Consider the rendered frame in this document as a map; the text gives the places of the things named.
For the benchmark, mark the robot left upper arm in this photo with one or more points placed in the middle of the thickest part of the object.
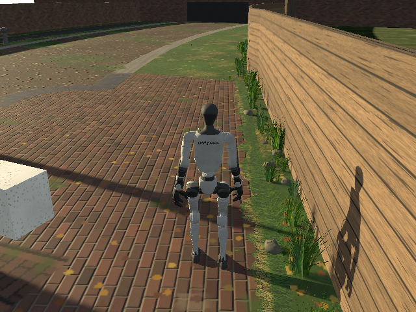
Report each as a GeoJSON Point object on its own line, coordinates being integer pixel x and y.
{"type": "Point", "coordinates": [185, 148]}

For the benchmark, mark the left robot foot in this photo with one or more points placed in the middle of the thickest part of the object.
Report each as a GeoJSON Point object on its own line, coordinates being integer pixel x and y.
{"type": "Point", "coordinates": [196, 258]}

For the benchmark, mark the robot right upper arm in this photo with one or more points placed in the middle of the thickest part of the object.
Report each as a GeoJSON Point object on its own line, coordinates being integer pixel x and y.
{"type": "Point", "coordinates": [231, 149]}

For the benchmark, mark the left robot forearm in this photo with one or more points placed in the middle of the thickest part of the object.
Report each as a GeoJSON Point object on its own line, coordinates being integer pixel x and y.
{"type": "Point", "coordinates": [180, 176]}

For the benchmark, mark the right robot forearm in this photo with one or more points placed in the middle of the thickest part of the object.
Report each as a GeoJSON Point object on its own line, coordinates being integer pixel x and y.
{"type": "Point", "coordinates": [236, 175]}

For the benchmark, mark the robot right thigh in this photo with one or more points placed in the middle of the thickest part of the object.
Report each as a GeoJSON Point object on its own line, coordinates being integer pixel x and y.
{"type": "Point", "coordinates": [222, 190]}

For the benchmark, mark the robot right hand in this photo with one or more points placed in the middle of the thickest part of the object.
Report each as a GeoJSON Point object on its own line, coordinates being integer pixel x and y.
{"type": "Point", "coordinates": [238, 191]}

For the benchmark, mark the robot left hand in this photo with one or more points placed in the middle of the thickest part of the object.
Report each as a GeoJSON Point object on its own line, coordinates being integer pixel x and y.
{"type": "Point", "coordinates": [176, 197]}

